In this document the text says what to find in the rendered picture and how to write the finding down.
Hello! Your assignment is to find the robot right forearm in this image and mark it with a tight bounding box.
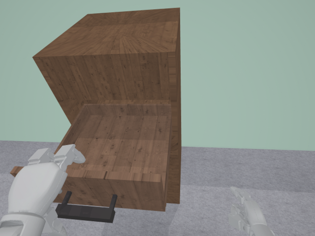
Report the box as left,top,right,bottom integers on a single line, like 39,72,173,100
249,224,275,236

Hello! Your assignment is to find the drawer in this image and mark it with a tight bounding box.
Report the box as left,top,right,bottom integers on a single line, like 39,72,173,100
10,104,172,211

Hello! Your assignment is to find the handle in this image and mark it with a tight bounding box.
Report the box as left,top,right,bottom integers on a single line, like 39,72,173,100
55,191,117,223

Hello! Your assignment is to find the robot left forearm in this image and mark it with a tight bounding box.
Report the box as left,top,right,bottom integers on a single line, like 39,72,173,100
0,212,46,236

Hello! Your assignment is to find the cabinet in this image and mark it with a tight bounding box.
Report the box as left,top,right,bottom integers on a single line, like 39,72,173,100
32,7,182,204

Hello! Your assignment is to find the robot left hand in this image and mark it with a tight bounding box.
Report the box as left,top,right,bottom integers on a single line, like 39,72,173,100
8,144,86,236

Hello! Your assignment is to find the robot right hand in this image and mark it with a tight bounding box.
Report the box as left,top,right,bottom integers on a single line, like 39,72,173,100
228,186,267,234

